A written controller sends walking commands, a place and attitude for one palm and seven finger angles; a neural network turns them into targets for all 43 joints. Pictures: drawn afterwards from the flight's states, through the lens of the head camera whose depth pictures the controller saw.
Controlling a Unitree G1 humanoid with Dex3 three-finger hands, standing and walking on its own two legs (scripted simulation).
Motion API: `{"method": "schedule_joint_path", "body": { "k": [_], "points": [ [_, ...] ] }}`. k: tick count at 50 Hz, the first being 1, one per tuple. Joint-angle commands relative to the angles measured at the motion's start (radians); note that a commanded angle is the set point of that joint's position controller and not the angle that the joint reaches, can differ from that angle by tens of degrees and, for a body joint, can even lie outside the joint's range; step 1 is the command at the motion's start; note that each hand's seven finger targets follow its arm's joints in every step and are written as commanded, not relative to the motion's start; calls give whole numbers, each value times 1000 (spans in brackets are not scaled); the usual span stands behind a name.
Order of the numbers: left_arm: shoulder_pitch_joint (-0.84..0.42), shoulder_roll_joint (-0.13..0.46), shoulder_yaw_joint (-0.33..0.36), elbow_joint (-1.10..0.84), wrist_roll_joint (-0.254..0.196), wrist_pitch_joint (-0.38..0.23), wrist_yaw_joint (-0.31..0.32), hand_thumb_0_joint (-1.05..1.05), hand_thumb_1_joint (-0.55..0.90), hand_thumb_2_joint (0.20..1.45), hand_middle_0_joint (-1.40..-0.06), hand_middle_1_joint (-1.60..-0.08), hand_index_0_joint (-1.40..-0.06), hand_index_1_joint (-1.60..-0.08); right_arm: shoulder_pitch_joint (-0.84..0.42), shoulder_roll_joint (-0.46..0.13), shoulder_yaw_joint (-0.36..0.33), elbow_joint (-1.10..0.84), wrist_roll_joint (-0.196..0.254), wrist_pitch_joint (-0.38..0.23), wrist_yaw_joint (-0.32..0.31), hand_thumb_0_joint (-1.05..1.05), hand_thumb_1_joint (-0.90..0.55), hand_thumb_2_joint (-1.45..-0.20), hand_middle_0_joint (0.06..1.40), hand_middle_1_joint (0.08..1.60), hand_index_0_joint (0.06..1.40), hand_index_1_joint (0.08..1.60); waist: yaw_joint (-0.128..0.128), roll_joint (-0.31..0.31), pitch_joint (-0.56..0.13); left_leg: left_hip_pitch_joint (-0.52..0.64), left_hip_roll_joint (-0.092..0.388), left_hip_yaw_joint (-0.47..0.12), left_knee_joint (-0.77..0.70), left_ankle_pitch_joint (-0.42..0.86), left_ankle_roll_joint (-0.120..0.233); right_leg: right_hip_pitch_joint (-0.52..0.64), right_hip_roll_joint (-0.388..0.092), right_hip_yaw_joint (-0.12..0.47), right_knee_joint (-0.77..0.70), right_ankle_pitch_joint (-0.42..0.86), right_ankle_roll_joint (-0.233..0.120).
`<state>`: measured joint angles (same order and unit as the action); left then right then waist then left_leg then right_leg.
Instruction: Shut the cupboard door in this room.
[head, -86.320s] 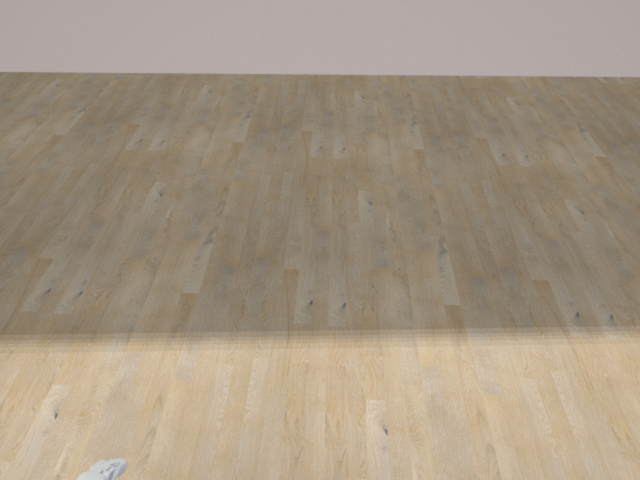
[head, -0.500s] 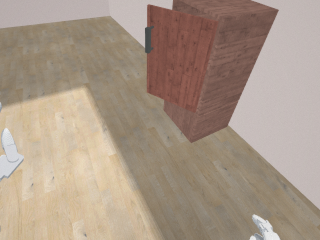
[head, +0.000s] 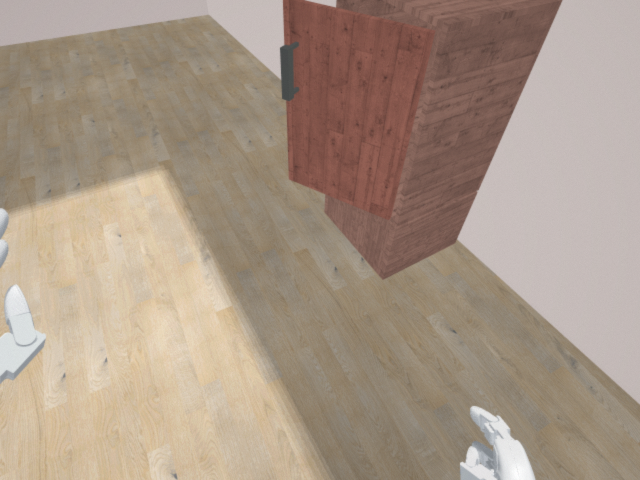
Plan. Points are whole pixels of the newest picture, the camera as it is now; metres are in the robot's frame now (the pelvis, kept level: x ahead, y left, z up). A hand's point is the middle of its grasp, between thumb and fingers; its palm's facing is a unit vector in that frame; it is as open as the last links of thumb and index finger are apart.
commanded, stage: stop stepping back and stand still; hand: left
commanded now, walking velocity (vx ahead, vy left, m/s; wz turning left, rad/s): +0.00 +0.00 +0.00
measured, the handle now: (291, 71) +1.13 +0.12 -0.01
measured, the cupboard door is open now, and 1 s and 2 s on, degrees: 29 29 29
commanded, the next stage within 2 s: let the arm hang, fingers relaxed in 0.86 s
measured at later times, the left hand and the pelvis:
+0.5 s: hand out of the picture +0.18 +0.29 +0.15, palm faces +0.43 -0.80 -0.42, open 7.4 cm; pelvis -0.02 +0.02 +0.00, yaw +0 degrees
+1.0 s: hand (0, 384) +0.18 +0.30 +0.13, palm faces +0.38 -0.80 -0.46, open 7.4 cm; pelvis -0.03 +0.03 +0.00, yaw +1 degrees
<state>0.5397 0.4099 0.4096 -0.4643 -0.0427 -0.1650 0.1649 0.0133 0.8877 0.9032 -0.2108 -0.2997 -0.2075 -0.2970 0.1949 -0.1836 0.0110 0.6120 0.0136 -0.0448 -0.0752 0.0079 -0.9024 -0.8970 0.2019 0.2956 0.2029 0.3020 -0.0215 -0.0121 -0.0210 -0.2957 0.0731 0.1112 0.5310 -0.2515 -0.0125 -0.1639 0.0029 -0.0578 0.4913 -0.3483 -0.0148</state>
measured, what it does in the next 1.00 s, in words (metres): stands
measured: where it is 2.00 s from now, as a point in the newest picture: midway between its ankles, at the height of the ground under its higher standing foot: outside the picture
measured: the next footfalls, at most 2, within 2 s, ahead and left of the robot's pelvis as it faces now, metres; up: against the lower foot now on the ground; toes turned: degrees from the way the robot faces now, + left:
none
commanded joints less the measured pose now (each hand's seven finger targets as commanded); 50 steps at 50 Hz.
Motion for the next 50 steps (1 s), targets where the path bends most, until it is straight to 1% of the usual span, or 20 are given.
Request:
{"method": "schedule_joint_path", "body": {
  "k": [1, 4, 8, 14, 15, 19, 20, 21, 23, 24, 25, 28, 32, 34, 42, 44, 47, 48, 49, 50],
  "points": [
    [30, 193, 144, -221, -6, -68, 24, 0, 900, 900, -200, -300, -200, -300, -66, -120, -40, -162, 3, -45, -7, 0, -900, -900, 200, 300, 200, 300, 11, 81, -125, 71, 37, -66, -49, 322, 23, 24, -75, 81, -58, 462, 11],
    [29, 200, 155, -212, -10, -69, 23, 0, 900, 900, -200, -300, -200, -300, -66, -131, -44, -165, 2, -46, -10, 0, -900, -900, 200, 300, 200, 300, 12, 108, -99, 53, 39, -78, -80, 250, 21, 2, -62, 80, -80, 365, 11],
    [5, 174, 130, -193, -10, -68, 21, 0, 900, 900, -200, -300, -200, -300, -62, -132, -42, -164, 1, -54, -15, 0, -900, -900, 200, 300, 200, 300, 13, 116, -82, 42, 45, -83, -117, 170, 26, -9, -44, 76, -94, 292, 18],
    [-35, 170, 113, -185, -5, -57, 22, 0, 900, 900, -200, -300, -200, -300, -68, -138, -46, -152, -2, -71, -18, 0, -900, -900, 200, 300, 200, 300, 15, 72, -96, 61, 32, -78, -115, 121, 25, -14, -52, 87, -124, 281, 19],
    [-38, 154, 96, -187, -4, -57, 21, 0, 900, 900, -200, -300, -200, -300, -68, -133, -43, -152, -2, -71, -17, 0, -900, -900, 200, 300, 200, 300, 13, 68, -87, 59, 29, -80, -115, 113, 25, -21, -54, 87, -129, 271, 18],
    [-49, 177, 115, -195, 0, -55, 24, 0, 900, 900, -200, -300, -200, -300, -76, -137, -43, -147, -6, -75, -18, 0, -900, -900, 200, 300, 200, 300, 17, 84, -82, 56, 26, -86, -132, 62, 24, -33, -51, 85, -144, 220, 17],
    [-56, 158, 97, -207, 0, -57, 22, 0, 900, 900, -200, -300, -200, -300, -75, -131, -41, -148, -5, -76, -17, 0, -900, -900, 200, 300, 200, 300, 14, 82, -75, 55, 27, -89, -136, 58, 25, -35, -48, 82, -143, 212, 17],
    [-55, 165, 104, -211, 0, -58, 23, 0, 900, 900, -200, -300, -200, -300, -74, -133, -40, -148, -6, -76, -17, 0, -900, -900, 200, 300, 200, 300, 15, 97, -74, 53, 28, -92, -144, 56, 25, -32, -44, 79, -140, 207, 17],
    [-46, 161, 107, -201, 0, -58, 23, 0, 900, 900, -200, -300, -200, -300, -73, -132, -40, -149, -6, -76, -17, 0, -900, -900, 200, 300, 200, 300, 17, 91, -75, 44, 30, -96, -158, 48, 26, -20, -36, 69, -137, 199, 19],
    [-38, 180, 125, -197, 0, -57, 24, 0, 900, 900, -200, -300, -200, -300, -75, -135, -41, -147, -8, -78, -17, 0, -900, -900, 200, 300, 200, 300, 18, 101, -78, 44, 32, -100, -164, 38, 25, -21, -38, 67, -139, 191, 18],
    [-30, 160, 110, -194, -1, -58, 22, 0, 900, 900, -200, -300, -200, -300, -73, -128, -37, -147, -7, -77, -17, 0, -900, -900, 200, 300, 200, 300, 17, 93, -75, 36, 33, -103, -167, 40, 26, -12, -36, 63, -136, 197, 20],
    [-18, 153, 108, -176, -1, -58, 21, 0, 900, 900, -200, -300, -200, -300, -73, -129, -37, -147, -6, -77, -16, 0, -900, -900, 200, 300, 200, 300, 17, 102, -63, 28, 36, -99, -179, 6, 25, -20, -31, 62, -141, 185, 22],
    [-26, 146, 101, -173, -1, -56, 19, 0, 900, 900, -200, -300, -200, -300, -69, -132, -38, -147, -5, -79, -14, 0, -900, -900, 200, 300, 200, 300, 17, 90, -67, 27, 34, -101, -183, 1, 23, -16, -29, 61, -145, 183, 22],
    [-42, 161, 110, -191, 2, -58, 21, 0, 900, 900, -200, -300, -200, -300, -73, -137, -41, -144, -7, -82, -15, 0, -900, -900, 200, 300, 200, 300, 17, 106, -77, 33, 33, -106, -190, -3, 22, -10, -28, 54, -141, 181, 21],
    [-43, 152, 99, -203, 4, -60, 23, 0, 900, 900, -200, -300, -200, -300, -72, -134, -38, -149, -5, -83, -17, 0, -900, -900, 200, 300, 200, 300, 18, 122, -83, 36, 32, -106, -187, 34, 22, 1, -27, 49, -134, 203, 23],
    [-33, 165, 111, -205, 3, -59, 23, 0, 900, 900, -200, -300, -200, -300, -71, -137, -41, -146, -6, -84, -17, 0, -900, -900, 200, 300, 200, 300, 20, 111, -102, 50, 29, -106, -178, 60, 21, 10, -28, 49, -134, 223, 21],
    [-25, 146, 96, -192, -1, -56, 21, 0, 900, 900, -200, -300, -200, -300, -69, -132, -39, -148, -4, -80, -16, 0, -900, -900, 200, 300, 200, 300, 19, 99, -96, 59, 29, -99, -168, 91, 20, 0, -29, 51, -137, 238, 22],
    [-76, -18, -324, 564, 65, 77, -124, 0, 900, 900, -200, -300, -200, -300, -138, -331, -70, 67, -2, -140, 85, 0, -900, -900, 200, 300, 200, 300, -5, 105, 9, -18, 58, -112, -15, 335, 25, -118, -115, 0, -12, 326, 6],
    [-97, -37, -314, 585, 57, 158, -143, 0, 900, 900, -200, -300, -200, -300, -57, -285, -83, 76, -2, -81, 84, 0, -900, -900, 200, 300, 200, 300, -7, 100, -70, 77, 66, -91, -32, 384, 8, -140, -108, 72, -61, 273, 1],
    [-123, -35, -316, 617, 58, 165, -151, 0, 900, 900, -200, -300, -200, -300, -28, -283, -74, 79, -12, -57, 84, 0, -900, -900, 200, 300, 200, 300, -1, 88, -83, 66, 82, -109, -37, 359, 28, -140, -90, 41, -27, 189, -3]
  ]
}}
